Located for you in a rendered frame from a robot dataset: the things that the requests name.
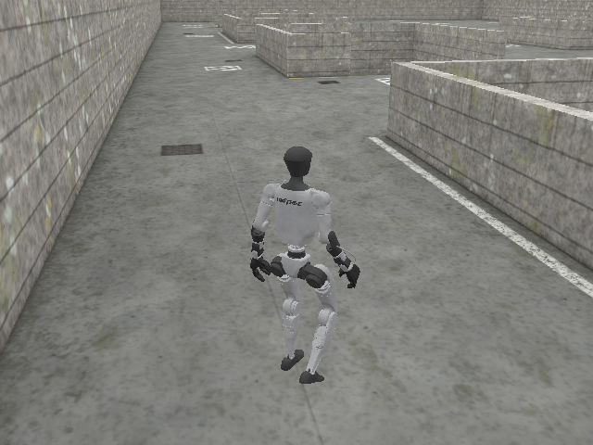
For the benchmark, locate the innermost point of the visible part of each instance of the left robot thigh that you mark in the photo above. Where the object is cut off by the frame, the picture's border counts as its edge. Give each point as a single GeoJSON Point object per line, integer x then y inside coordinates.
{"type": "Point", "coordinates": [289, 285]}

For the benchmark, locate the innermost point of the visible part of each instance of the left robot hand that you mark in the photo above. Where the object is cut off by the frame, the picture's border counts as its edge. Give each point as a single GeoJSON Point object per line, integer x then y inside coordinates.
{"type": "Point", "coordinates": [263, 265]}

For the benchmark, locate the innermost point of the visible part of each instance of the right robot hand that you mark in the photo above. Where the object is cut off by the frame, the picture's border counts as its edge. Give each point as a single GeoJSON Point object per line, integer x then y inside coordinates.
{"type": "Point", "coordinates": [352, 275]}

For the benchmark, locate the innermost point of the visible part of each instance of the robot left forearm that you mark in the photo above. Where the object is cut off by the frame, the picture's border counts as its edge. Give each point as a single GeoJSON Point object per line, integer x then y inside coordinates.
{"type": "Point", "coordinates": [257, 243]}

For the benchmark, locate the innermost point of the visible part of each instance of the robot right upper arm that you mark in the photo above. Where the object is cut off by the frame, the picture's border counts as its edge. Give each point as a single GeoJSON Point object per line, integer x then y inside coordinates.
{"type": "Point", "coordinates": [322, 201]}

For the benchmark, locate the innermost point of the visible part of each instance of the right robot shin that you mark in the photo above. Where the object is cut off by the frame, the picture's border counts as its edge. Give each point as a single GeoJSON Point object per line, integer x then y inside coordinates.
{"type": "Point", "coordinates": [322, 338]}

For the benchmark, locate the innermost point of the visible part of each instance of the robot right forearm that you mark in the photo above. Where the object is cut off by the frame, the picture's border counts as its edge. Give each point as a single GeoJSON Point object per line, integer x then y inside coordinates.
{"type": "Point", "coordinates": [337, 253]}

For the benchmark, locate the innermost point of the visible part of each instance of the robot left upper arm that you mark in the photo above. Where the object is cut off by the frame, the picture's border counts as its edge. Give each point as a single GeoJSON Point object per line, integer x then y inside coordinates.
{"type": "Point", "coordinates": [261, 223]}

